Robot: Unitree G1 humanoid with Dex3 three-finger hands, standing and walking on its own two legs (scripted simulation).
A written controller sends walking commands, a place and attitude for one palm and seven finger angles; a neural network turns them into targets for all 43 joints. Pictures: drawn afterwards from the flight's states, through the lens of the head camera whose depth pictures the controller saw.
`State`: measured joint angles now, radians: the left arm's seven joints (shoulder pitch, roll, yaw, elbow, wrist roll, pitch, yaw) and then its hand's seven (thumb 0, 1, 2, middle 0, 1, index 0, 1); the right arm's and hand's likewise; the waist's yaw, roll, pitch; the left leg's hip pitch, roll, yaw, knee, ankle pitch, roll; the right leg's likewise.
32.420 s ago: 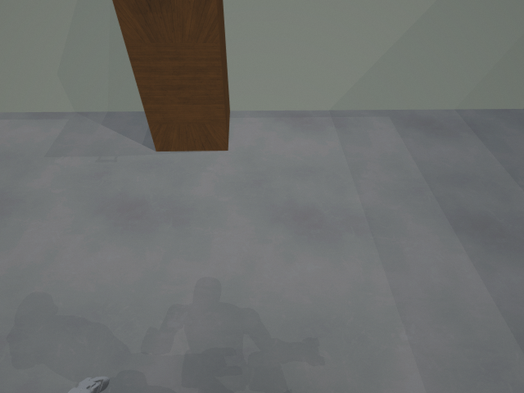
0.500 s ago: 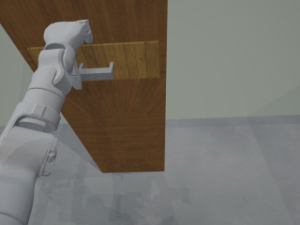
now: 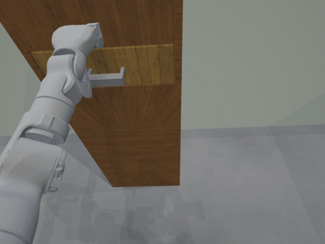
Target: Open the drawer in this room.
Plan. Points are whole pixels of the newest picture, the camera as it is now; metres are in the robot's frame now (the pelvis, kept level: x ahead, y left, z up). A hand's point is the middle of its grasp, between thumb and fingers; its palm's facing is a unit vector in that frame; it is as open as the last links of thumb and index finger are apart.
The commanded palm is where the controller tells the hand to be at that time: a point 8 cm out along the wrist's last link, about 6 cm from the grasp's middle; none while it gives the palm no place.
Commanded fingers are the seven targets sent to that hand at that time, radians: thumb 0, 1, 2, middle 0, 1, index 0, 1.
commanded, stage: move the hooked fingers above the handle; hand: left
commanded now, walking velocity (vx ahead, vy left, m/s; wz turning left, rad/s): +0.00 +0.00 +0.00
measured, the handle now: (105, 75) +0.53 +0.17 +0.14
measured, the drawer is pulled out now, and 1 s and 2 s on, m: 0.00 0.00 0.00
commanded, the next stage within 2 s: lift the fingers back up to retry in 1.24 s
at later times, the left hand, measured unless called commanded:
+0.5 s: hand (66, 70) +0.46 +0.23 +0.21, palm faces -0.02 +0.06 -1.00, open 13.8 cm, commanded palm +0.45 +0.19 +0.25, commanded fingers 0.00 -0.50 0.30 -0.30 -1.20 -0.30 -1.20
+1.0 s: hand (94, 61) +0.49 +0.17 +0.21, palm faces +0.14 +0.00 -0.99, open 13.6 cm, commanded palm +0.45 +0.22 +0.25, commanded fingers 0.00 -0.50 0.30 -0.30 -1.20 -0.30 -1.20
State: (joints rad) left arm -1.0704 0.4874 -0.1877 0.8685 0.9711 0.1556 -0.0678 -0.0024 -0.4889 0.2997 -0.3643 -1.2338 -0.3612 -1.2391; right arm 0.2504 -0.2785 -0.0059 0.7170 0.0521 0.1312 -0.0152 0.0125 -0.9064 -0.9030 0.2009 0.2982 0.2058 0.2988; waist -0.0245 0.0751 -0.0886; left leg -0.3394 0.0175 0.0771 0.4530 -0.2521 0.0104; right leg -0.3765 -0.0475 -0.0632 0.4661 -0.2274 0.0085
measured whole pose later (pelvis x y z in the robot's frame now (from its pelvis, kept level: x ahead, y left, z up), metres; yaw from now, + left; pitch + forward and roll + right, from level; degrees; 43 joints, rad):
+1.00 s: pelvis -0.01 +0.00 +0.00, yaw -4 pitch +6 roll +1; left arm -0.99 0.51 -0.11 0.84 0.98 0.11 0.02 0.00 -0.49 0.30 -0.42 -1.27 -0.35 -1.23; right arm 0.18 -0.26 0.06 0.71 0.07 0.17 -0.07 0.01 -0.91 -0.90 0.20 0.30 0.21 0.30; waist -0.04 0.09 -0.04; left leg -0.28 0.03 0.14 0.41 -0.23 0.01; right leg -0.35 -0.03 0.00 0.45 -0.20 0.01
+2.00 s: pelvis -0.02 -0.01 +0.00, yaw +0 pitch +6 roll +0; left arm -1.01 0.62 -0.18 0.88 0.96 -0.02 -0.20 0.00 -0.49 0.30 -0.32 -1.20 -0.33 -1.21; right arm 0.30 -0.34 -0.03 0.68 0.06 0.07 -0.11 0.01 -0.91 -0.90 0.20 0.30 0.20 0.30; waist -0.05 0.03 -0.02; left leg -0.33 0.04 0.07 0.46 -0.23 0.00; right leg -0.36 -0.03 -0.06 0.46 -0.20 -0.01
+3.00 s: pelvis -0.01 +0.00 +0.00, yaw -1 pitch +8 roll +0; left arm -1.09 0.48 -0.13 0.92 0.99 0.10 -0.05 0.00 -0.49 0.30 -0.40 -1.26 -0.38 -1.27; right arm 0.24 -0.28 0.01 0.71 0.05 0.12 -0.03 0.01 -0.91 -0.90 0.20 0.30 0.20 0.30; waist -0.05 0.08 -0.09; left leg -0.34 0.02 0.10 0.46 -0.25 0.01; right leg -0.39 -0.04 -0.04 0.47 -0.22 0.01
